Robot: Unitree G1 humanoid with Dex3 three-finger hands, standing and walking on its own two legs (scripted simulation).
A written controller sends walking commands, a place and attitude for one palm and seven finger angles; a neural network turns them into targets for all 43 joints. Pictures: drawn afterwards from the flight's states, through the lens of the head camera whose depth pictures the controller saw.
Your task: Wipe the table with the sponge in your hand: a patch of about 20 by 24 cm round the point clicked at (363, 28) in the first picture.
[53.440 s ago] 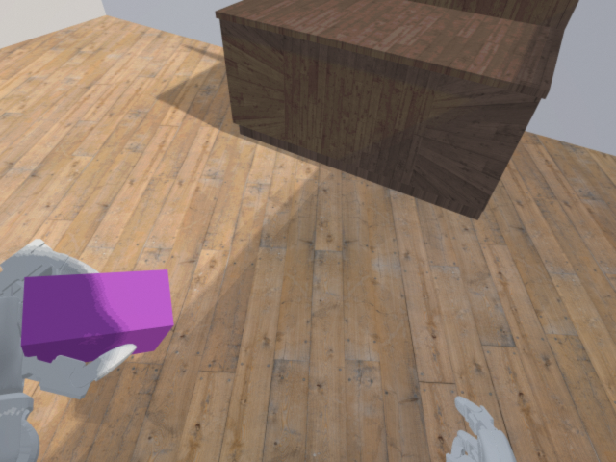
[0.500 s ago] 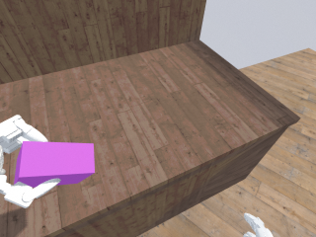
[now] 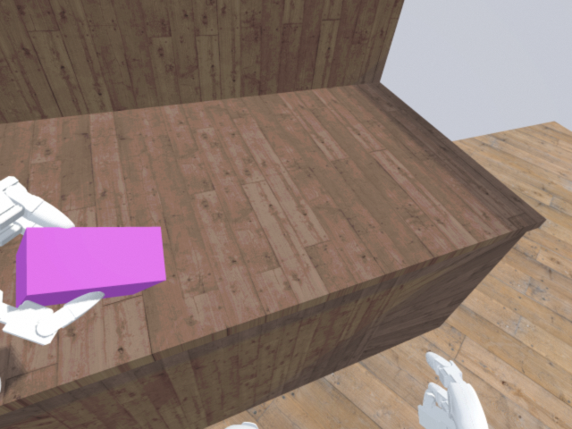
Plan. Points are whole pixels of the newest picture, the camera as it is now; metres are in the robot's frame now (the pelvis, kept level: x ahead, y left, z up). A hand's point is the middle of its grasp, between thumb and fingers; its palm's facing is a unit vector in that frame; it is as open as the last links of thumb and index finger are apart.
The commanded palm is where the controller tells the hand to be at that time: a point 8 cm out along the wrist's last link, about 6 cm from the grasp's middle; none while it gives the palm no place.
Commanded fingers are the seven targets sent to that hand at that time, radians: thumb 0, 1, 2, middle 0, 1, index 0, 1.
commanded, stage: step back with the hand held close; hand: left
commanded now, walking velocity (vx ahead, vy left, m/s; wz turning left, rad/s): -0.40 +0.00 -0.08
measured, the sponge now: (109, 265) +0.24 +0.23 +0.16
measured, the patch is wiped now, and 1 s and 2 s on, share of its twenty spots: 0.95 0.95 0.95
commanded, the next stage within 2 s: stop stepping back and stand still in 0.44 s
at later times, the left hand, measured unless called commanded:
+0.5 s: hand out of the picture +0.07 +0.27 +0.20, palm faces +0.43 -0.87 -0.24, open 9.8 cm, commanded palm +0.00 +0.30 +0.20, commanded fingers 0.00 0.10 1.30 -1.20 -1.60 -1.20 -1.60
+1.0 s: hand out of the picture -0.15 +0.26 +0.17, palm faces +0.42 -0.88 -0.21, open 9.8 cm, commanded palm -0.20 +0.29 +0.20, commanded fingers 0.00 0.10 1.30 -1.20 -1.60 -1.20 -1.60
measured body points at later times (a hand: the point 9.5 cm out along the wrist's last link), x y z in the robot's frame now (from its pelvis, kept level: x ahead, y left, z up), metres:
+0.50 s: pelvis -0.15 +0.02 -0.01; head -0.16 +0.07 +0.44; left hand +0.04 +0.32 +0.21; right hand +0.01 -0.24 -0.06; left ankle -0.15 +0.13 -0.73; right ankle -0.11 -0.14 -0.72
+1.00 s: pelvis -0.36 +0.00 +0.00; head -0.43 +0.04 +0.44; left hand -0.18 +0.31 +0.18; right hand -0.22 -0.23 -0.07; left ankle -0.41 +0.11 -0.61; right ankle -0.28 -0.10 -0.72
